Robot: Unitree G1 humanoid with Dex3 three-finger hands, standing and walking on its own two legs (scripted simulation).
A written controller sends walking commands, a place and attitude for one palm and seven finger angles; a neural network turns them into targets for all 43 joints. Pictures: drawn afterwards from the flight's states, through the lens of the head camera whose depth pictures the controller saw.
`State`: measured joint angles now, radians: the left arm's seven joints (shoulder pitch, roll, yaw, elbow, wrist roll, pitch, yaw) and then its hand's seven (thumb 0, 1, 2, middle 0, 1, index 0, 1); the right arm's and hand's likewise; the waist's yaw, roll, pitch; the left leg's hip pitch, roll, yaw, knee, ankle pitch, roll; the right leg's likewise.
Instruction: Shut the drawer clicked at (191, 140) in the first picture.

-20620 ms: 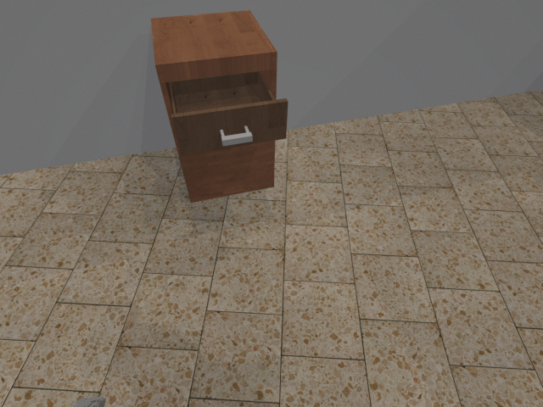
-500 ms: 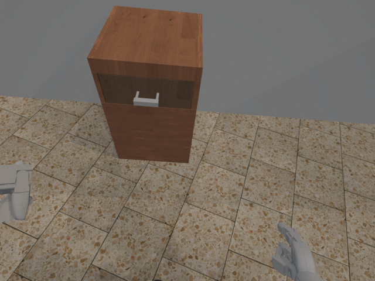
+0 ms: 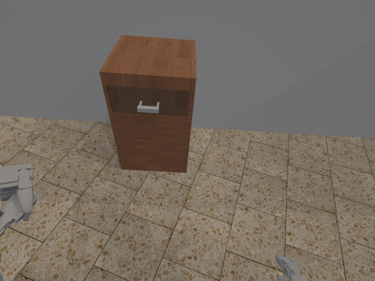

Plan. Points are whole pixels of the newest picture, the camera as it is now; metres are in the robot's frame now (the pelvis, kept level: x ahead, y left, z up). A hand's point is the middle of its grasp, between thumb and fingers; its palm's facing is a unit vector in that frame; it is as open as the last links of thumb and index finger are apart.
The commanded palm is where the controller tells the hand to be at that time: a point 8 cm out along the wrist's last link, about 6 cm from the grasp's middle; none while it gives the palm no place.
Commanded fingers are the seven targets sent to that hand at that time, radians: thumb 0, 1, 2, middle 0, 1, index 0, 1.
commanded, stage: stop stepping back and stand still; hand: left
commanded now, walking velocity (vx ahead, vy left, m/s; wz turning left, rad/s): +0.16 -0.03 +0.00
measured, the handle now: (148, 106) +0.93 +0.18 -0.20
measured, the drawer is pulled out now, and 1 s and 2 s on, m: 0.00 0.00 0.00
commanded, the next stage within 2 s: let the arm hang, fingers relaxed in 0.48 s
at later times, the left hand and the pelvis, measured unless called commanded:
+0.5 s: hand (11, 213) +0.18 +0.25 +0.17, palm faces +0.41 -0.80 -0.44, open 3.3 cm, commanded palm +0.12 +0.30 +0.19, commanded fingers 0.00 0.90 0.90 -1.40 -1.60 -1.40 -1.60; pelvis +0.00 +0.01 +0.00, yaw +2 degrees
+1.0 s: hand out of the picture -0.02 +0.22 -0.16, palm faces +0.06 -0.97 -0.23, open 3.8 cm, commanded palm none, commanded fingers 0.00 0.90 0.90 -0.52 -0.65 -0.52 -0.65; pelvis +0.00 +0.02 +0.01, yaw +4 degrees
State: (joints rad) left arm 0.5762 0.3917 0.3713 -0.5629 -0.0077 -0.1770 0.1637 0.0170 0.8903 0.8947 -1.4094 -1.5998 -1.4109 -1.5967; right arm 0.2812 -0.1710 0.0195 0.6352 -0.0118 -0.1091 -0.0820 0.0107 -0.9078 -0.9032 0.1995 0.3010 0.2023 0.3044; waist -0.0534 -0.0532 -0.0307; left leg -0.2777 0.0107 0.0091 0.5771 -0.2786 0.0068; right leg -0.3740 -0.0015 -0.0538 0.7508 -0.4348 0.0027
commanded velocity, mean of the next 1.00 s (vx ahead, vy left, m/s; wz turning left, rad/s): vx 0.02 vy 0.01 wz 0.00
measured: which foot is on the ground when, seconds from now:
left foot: down 0.00-1.00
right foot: down 0.00-1.00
